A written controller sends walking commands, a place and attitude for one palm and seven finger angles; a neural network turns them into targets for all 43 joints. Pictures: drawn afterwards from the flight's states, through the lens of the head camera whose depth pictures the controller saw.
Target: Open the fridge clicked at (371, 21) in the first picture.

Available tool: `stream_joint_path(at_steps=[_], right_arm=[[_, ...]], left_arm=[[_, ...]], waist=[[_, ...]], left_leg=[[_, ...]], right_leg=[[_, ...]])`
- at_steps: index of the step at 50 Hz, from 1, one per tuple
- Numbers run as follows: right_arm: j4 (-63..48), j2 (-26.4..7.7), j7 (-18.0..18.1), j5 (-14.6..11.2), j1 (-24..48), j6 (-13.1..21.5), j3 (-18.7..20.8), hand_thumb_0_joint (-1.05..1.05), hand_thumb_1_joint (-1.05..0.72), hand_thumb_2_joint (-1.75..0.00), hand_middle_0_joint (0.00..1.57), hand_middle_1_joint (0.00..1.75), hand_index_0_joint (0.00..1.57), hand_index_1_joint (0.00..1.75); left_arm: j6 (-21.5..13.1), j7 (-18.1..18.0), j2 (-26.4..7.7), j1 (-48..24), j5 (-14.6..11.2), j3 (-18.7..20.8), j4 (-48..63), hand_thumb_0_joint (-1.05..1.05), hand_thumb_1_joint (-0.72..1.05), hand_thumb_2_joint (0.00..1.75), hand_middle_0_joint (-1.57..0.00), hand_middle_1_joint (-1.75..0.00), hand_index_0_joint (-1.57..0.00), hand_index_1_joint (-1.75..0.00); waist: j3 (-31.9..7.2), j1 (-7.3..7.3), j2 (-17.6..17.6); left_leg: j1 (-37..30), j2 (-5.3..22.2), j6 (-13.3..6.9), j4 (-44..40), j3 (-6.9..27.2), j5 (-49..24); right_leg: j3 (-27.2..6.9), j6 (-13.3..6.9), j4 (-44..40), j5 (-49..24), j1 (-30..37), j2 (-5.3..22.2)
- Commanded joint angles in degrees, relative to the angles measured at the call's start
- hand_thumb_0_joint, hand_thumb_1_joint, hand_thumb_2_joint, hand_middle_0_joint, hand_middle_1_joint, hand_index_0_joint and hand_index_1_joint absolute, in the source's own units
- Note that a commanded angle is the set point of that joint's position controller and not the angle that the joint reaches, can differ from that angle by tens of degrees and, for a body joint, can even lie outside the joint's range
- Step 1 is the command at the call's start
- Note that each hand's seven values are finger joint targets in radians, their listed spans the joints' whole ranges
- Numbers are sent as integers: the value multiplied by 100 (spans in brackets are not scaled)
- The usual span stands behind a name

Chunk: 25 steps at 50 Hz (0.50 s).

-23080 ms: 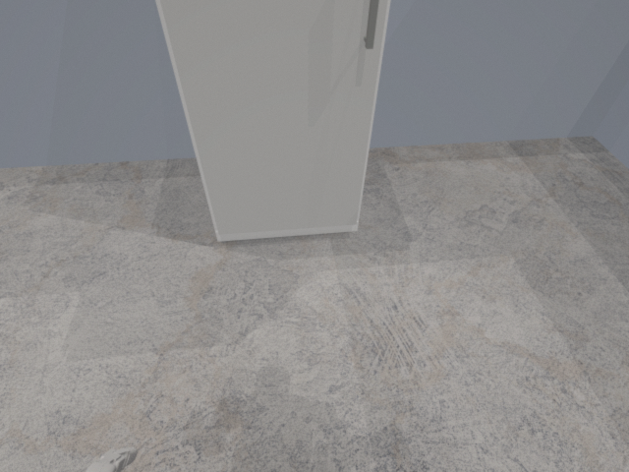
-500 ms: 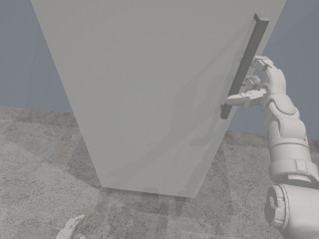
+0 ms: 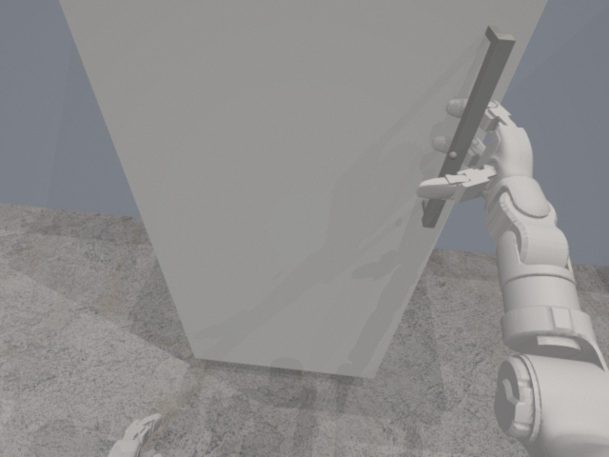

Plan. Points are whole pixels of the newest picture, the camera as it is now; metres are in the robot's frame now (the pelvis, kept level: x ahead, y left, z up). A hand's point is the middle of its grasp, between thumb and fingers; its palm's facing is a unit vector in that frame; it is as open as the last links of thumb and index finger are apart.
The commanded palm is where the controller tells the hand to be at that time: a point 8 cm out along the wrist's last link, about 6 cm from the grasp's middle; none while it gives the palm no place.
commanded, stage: slide the fingers in behind the handle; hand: right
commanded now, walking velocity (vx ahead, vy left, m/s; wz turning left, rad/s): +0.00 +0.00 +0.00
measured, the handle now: (455, 142) +0.49 -0.16 +0.20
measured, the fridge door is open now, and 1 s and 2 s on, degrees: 0 0 0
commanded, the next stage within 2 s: grip the handle and tug to test in 0.50 s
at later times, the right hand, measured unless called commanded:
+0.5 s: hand (453, 158) +0.43 -0.14 +0.22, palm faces +0.04 +1.00 +0.02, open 14.2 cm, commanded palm +0.40 -0.19 +0.21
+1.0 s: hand (456, 160) +0.43 -0.15 +0.21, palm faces +0.04 +1.00 +0.03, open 10.3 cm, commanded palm +0.41 -0.20 +0.21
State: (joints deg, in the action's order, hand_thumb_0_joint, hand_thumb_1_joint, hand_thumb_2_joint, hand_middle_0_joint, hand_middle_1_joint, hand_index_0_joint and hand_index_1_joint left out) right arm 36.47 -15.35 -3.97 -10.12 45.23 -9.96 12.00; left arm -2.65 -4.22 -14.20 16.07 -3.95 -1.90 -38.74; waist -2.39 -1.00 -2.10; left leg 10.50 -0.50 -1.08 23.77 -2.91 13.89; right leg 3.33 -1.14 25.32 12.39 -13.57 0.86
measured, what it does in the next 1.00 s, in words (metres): stands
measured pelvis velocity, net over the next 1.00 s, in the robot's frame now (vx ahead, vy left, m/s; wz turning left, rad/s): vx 0.00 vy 0.00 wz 0.00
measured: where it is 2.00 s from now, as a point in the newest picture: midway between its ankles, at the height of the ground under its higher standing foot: outside the picture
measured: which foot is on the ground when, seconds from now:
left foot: down 0.00-1.00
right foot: down 0.00-1.00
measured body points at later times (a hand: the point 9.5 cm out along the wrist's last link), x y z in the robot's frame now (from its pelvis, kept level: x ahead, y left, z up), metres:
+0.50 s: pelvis +0.00 +0.00 +0.00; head -0.01 +0.01 +0.45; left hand +0.13 +0.25 -0.10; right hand +0.42 -0.20 +0.22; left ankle -0.02 +0.11 -0.74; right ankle +0.01 -0.11 -0.74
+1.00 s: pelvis +0.00 +0.00 +0.00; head -0.01 +0.01 +0.45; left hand +0.13 +0.24 -0.10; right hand +0.43 -0.20 +0.21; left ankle -0.02 +0.11 -0.74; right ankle +0.01 -0.11 -0.74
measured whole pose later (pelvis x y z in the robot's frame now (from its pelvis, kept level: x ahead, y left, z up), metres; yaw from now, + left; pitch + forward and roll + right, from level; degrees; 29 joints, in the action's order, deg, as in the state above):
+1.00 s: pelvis +0.00 +0.00 +0.00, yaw +0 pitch +0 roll +1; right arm 35.1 -15.6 -3.2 -9.8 43.9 -12.4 12.2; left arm -1.2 -4.7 -13.6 14.9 -3.7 -2.3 -38.5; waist -2.3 -1.1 -1.8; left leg 9.1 -0.6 -1.0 22.6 -2.8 13.6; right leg 3.3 -1.2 24.7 12.4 -12.4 0.9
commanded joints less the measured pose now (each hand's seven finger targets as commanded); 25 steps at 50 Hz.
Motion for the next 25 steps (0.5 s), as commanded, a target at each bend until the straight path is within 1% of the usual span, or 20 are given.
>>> stream_joint_path(at_steps=[1,2,3,5,6,7,8,9,11,12,14,15,16,18,20,21,22,23,24,25], right_arm=[[-1363,-1104,96,-5,2488,295,307,0,50,-30,30,120,30,120],[-1424,-1220,110,0,2454,244,409,0,50,-30,30,120,30,120],[-1436,-1209,117,21,2494,186,367,0,50,-30,30,120,30,120],[-1349,-1125,122,44,2666,94,249,0,50,-30,30,120,30,120],[-1345,-1223,142,41,2544,105,375,0,50,-30,30,120,30,120],[-1406,-1265,138,42,2486,84,419,0,50,-30,30,120,30,120],[-1457,-1264,135,53,2530,74,397,0,50,-30,30,120,30,120],[-1597,-1091,116,41,2665,82,248,0,50,-30,30,120,30,120],[-1671,-1165,97,28,2523,139,303,0,50,-30,30,120,30,120],[-1603,-1115,83,5,2517,124,280,0,50,-30,30,120,30,120],[-1555,-1028,77,14,2759,113,156,0,50,-30,30,120,30,120],[-1645,-993,84,15,2825,135,136,0,50,-30,30,120,30,120],[-1645,-1061,96,-2,2646,163,226,0,50,-30,30,120,30,120],[-1689,-1260,98,8,2525,143,399,0,50,-30,30,120,30,120],[-1700,-1053,66,-7,2662,118,206,0,50,-30,30,120,30,120],[-1632,-1106,67,-19,2579,130,261,0,50,-30,30,120,30,120],[-1648,-1198,75,-8,2510,113,348,0,50,-30,30,120,30,120],[-1694,-1088,77,-8,2600,96,239,0,50,-30,30,120,30,120],[-1705,-1067,80,-12,2625,93,245,0,50,-30,30,120,30,120],[-1755,-1117,84,-12,2558,85,295,0,50,-30,30,120,30,120]], left_arm=[[-225,27,-728,-444,12,241,795,0,90,90,-20,-30,-20,-30],[-203,21,-726,-503,-2,229,824,0,90,90,-20,-30,-20,-30],[-178,10,-722,-523,-7,213,839,0,90,90,-20,-30,-20,-30],[-146,-15,-710,-532,-8,197,818,0,90,90,-20,-30,-20,-30],[-140,-17,-728,-524,5,226,831,0,90,90,-20,-30,-20,-30],[-130,-20,-718,-552,4,208,867,0,90,90,-20,-30,-20,-30],[-111,-30,-706,-564,-3,207,868,0,90,90,-20,-30,-20,-30],[-121,-32,-686,-578,2,201,901,0,90,90,-20,-30,-20,-30],[-127,-28,-708,-570,7,227,897,0,90,90,-20,-30,-20,-30],[-114,-35,-687,-584,-3,208,893,0,90,90,-20,-30,-20,-30],[-112,-50,-680,-556,0,194,851,0,90,90,-20,-30,-20,-30],[-127,-47,-681,-548,0,211,864,0,90,90,-20,-30,-20,-30],[-143,-40,-700,-551,11,233,873,0,90,90,-20,-30,-20,-30],[-117,-45,-698,-579,10,215,883,0,90,90,-20,-30,-20,-30],[-113,-43,-676,-598,-2,206,880,0,90,90,-20,-30,-20,-30],[-113,-40,-704,-568,14,225,862,0,90,90,-20,-30,-20,-30],[-103,-46,-702,-593,4,220,871,0,90,90,-20,-30,-20,-30],[-95,-43,-689,-603,2,210,881,0,90,90,-20,-30,-20,-30],[-98,-44,-681,-588,7,216,868,0,90,90,-20,-30,-20,-30],[-100,-35,-682,-605,6,220,885,0,90,90,-20,-30,-20,-30]], waist=[[-1693,100,454],[-1663,133,382],[-1590,116,463],[-1385,38,436],[-1410,77,515],[-1476,120,375],[-1550,96,394],[-1590,69,287],[-1655,76,362],[-1632,64,321],[-1514,-12,259],[-1589,-17,263],[-1657,25,413],[-1772,95,336],[-1698,30,269],[-1677,37,406],[-1641,70,304],[-1650,41,234],[-1642,33,286],[-1692,70,233]], left_leg=[[-270,-39,-35,-214,128,-1907],[-319,-14,-29,-229,162,-1910],[-329,-14,-24,-240,160,-1856],[-195,-11,-9,-309,164,-1629],[-245,-15,-13,-323,159,-1668],[-303,-3,-27,-297,185,-1719],[-318,-5,-22,-300,191,-1748],[-302,-1,-23,-294,193,-1776],[-331,-14,-29,-284,182,-1882],[-309,-8,-22,-299,201,-1824],[-192,-14,-24,-325,186,-1689],[-184,-21,-28,-317,179,-1682],[-248,-30,-17,-321,176,-1748],[-405,-9,-25,-275,193,-1942],[-323,-10,-19,-294,192,-1924],[-349,-16,-17,-305,173,-1918],[-351,-12,-27,-294,180,-1925],[-327,-12,-24,-298,187,-1939],[-305,-21,-32,-289,165,-1968],[-313,-23,-36,-283,169,-1938]], right_leg=[[-268,-172,-118,-1580,1011,1],[-239,-180,-148,-1516,956,-10],[-242,-184,-175,-1439,904,-20],[-236,-185,-216,-1205,847,-18],[-222,-198,-201,-1284,871,3],[-233,-196,-218,-1327,870,-15],[-219,-196,-201,-1343,926,-22],[-216,-192,-204,-1354,975,-29],[-218,-198,-157,-1506,1055,-1],[-222,-199,-174,-1412,1037,-21],[-240,-187,-190,-1283,1026,-20],[-262,-184,-187,-1315,1091,-15],[-243,-202,-164,-1387,1102,-1],[-225,-193,-170,-1503,1070,-32],[-214,-190,-169,-1450,1095,-39],[-222,-194,-161,-1471,1064,-17],[-225,-190,-177,-1493,1057,-15],[-216,-190,-173,-1495,1088,-33],[-238,-185,-163,-1541,1115,-31],[-241,-177,-167,-1533,1126,-29]])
